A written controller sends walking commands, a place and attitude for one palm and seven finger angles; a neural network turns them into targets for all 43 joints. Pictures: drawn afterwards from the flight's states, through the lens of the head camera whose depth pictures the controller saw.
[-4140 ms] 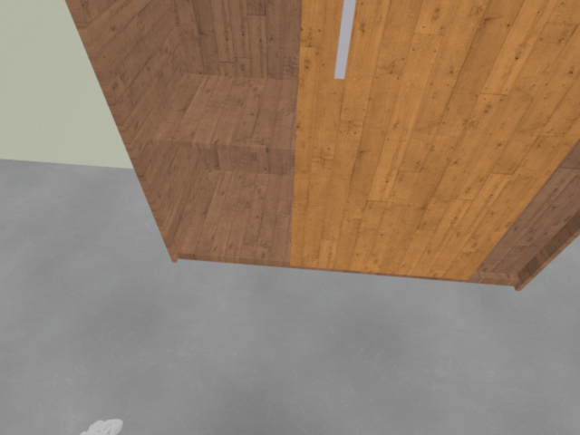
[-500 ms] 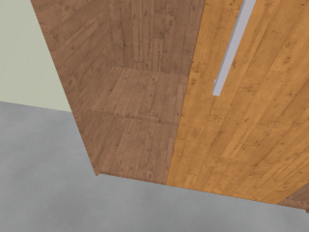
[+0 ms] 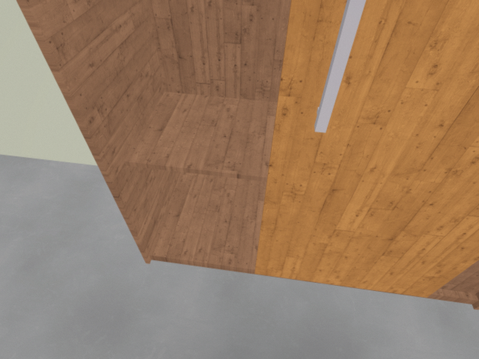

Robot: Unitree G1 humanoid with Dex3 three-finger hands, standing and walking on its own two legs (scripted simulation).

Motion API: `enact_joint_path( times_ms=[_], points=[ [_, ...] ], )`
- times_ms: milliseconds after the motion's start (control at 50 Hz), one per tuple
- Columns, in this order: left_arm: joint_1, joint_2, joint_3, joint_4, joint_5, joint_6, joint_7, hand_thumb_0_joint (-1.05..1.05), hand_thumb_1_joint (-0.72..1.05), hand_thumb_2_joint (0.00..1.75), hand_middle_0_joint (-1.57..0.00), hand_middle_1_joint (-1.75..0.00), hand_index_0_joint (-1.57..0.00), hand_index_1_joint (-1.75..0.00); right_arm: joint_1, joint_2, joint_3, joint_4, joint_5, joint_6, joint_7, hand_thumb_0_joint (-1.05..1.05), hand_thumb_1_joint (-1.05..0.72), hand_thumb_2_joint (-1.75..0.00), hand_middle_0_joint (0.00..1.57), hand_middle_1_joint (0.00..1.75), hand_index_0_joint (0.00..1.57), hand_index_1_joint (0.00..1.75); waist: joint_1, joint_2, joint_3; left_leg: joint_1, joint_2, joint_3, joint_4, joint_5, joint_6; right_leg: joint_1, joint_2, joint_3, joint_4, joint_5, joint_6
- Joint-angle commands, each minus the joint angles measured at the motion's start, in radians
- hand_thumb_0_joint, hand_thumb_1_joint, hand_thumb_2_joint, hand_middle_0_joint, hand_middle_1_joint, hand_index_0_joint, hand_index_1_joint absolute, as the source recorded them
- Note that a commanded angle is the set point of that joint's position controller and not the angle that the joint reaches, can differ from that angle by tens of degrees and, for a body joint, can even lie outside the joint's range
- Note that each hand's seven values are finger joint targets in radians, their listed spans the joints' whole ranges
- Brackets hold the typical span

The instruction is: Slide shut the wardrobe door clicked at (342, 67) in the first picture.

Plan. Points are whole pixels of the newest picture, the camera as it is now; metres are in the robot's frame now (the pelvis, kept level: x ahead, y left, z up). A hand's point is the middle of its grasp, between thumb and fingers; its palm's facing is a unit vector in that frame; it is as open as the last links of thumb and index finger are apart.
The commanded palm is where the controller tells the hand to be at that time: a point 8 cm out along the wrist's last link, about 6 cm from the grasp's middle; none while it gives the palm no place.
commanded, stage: come to a stop and stand still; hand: right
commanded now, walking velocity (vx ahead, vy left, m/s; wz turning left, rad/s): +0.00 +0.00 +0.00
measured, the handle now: (341, 40) +0.54 -0.12 +0.28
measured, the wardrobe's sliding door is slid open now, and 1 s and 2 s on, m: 0.47 0.47 0.47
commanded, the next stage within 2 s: look again from close up in 0.36 s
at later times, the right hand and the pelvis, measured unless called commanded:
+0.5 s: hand out of the picture +0.02 -0.20 -0.17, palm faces -0.01 +0.98 -0.22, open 7.4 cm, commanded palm none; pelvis +0.02 -0.02 +0.00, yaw +1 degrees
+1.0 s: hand out of the picture +0.03 -0.17 -0.17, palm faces +0.00 +0.98 -0.20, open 7.4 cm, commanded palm none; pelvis +0.04 +0.01 +0.01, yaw +1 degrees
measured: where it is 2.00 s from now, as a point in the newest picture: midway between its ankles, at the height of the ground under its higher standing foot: outside the picture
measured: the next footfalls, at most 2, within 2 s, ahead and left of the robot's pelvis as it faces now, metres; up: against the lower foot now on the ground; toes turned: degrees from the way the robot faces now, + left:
none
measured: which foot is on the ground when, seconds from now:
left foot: down 0.00-1.00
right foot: down 0.00-1.00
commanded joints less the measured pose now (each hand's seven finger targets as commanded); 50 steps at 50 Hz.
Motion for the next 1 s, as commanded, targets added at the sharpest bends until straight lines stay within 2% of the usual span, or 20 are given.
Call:
enact_joint_path(
  times_ms=[0, 100, 140, 240, 300, 360, 500, 540, 620, 640, 980],
  points=[
    [0.02, 0.104, 0.009, -0.062, 0.001, -0.026, 0.008, 0.0, 0.9, 0.9, -0.2, -0.3, -0.2, -0.3, 0.06, -0.114, -0.024, -0.061, 0.001, -0.009, -0.001, 0.0, -0.9, -0.9, 0.2, 0.3, 0.2, 0.3, -0.017, 0.017, 0.048, -0.09, 0.052, -0.05, -0.085, 0.0, 0.053, -0.01, -0.064, 0.086, -0.146, 0.042, -0.06],
    [-0.005, 0.133, 0.01, -0.067, 0.001, -0.027, 0.009, 0.0, 0.9, 0.9, -0.2, -0.3, -0.2, -0.3, 0.055, -0.132, -0.024, -0.073, -0.001, 0.001, 0.004, 0.0, -0.9, -0.9, 0.2, 0.3, 0.2, 0.3, -0.024, -0.031, 0.039, -0.078, 0.047, -0.035, -0.065, 0.018, 0.039, 0.005, -0.079, 0.114, -0.205, 0.012, -0.072],
    [-0.014, 0.136, 0.01, -0.067, 0.001, -0.03, 0.009, 0.0, 0.9, 0.9, -0.2, -0.3, -0.2, -0.3, 0.049, -0.14, -0.022, -0.071, -0.003, 0.0, 0.005, 0.0, -0.9, -0.9, 0.2, 0.3, 0.2, 0.3, -0.03, -0.029, 0.025, -0.055, 0.052, -0.036, -0.069, 0.048, 0.035, 0.011, -0.08, 0.119, -0.216, 0.05, -0.076],
    [-0.035, 0.143, 0.009, -0.063, -0.002, -0.033, 0.008, 0.0, 0.9, 0.9, -0.2, -0.3, -0.2, -0.3, 0.037, -0.166, -0.021, -0.074, -0.003, -0.002, 0.008, 0.0, -0.9, -0.9, 0.2, 0.3, 0.2, 0.3, -0.027, 0.014, -0.002, -0.049, 0.072, -0.049, -0.093, 0.114, 0.028, 0.063, -0.066, 0.08, -0.183, 0.154, -0.067],
    [-0.045, 0.153, 0.008, -0.06, -0.002, -0.031, 0.008, 0.0, 0.9, 0.9, -0.2, -0.3, -0.2, -0.3, 0.027, -0.175, -0.021, -0.072, -0.001, 0.001, 0.009, 0.0, -0.9, -0.9, 0.2, 0.3, 0.2, 0.3, -0.023, 0.0, -0.004, -0.061, 0.076, -0.054, -0.097, 0.107, 0.027, 0.08, -0.065, 0.076, -0.188, 0.148, -0.064],
    [-0.058, 0.154, 0.01, -0.057, -0.003, -0.03, 0.006, 0.0, 0.9, 0.9, -0.2, -0.3, -0.2, -0.3, 0.027, -0.178, -0.019, -0.069, -0.003, 0.0, 0.009, 0.0, -0.9, -0.9, 0.2, 0.3, 0.2, 0.3, -0.024, 0.02, -0.01, -0.059, 0.08, -0.059, -0.101, 0.125, 0.025, 0.089, -0.063, 0.067, -0.18, 0.158, -0.063],
    [-0.069, 0.15, 0.007, -0.04, -0.005, -0.03, 0.008, 0.0, 0.9, 0.9, -0.2, -0.3, -0.2, -0.3, 0.028, -0.176, -0.018, -0.055, -0.002, -0.001, 0.009, 0.0, -0.9, -0.9, 0.2, 0.3, 0.2, 0.3, -0.023, 0.026, -0.023, -0.058, 0.088, -0.072, -0.109, 0.167, 0.025, 0.122, -0.06, 0.049, -0.167, 0.205, -0.059],
    [-0.066, 0.147, 0.006, -0.033, -0.007, -0.028, 0.008, 0.0, 0.9, 0.9, -0.2, -0.3, -0.2, -0.3, 0.023, -0.179, -0.019, -0.055, -0.003, -0.001, 0.008, 0.0, -0.9, -0.9, 0.2, 0.3, 0.2, 0.3, -0.023, 0.035, -0.009, -0.05, 0.086, -0.067, -0.111, 0.158, 0.025, 0.107, -0.059, 0.05, -0.168, 0.196, -0.059],
    [-0.07, 0.145, 0.004, -0.024, -0.005, -0.028, 0.009, 0.0, 0.9, 0.9, -0.2, -0.3, -0.2, -0.3, 0.027, -0.171, -0.018, -0.044, -0.001, 0.0, 0.009, 0.0, -0.9, -0.9, 0.2, 0.3, 0.2, 0.3, -0.024, 0.016, -0.007, -0.058, 0.09, -0.072, -0.114, 0.162, 0.027, 0.115, -0.057, 0.045, -0.171, 0.191, -0.056],
    [-0.064, 0.141, 0.004, -0.022, -0.007, -0.027, 0.009, 0.0, 0.9, 0.9, -0.2, -0.3, -0.2, -0.3, 0.032, -0.172, -0.019, -0.045, -0.003, -0.001, 0.008, 0.0, -0.9, -0.9, 0.2, 0.3, 0.2, 0.3, -0.025, 0.04, -0.012, -0.046, 0.089, -0.067, -0.117, 0.162, 0.026, 0.114, -0.058, 0.047, -0.164, 0.195, -0.059],
    [-0.053, 0.124, -0.001, 0.013, -0.007, -0.025, 0.015, 0.0, 0.9, 0.9, -0.2, -0.3, -0.2, -0.3, 0.039, -0.161, -0.019, -0.027, 0.002, -0.005, 0.007, 0.0, -0.9, -0.9, 0.2, 0.3, 0.2, 0.3, -0.027, 0.044, -0.003, -0.029, 0.1, -0.073, -0.13, 0.277, 0.033, 0.133, -0.053, 0.024, -0.151, 0.258, -0.044]
  ],
)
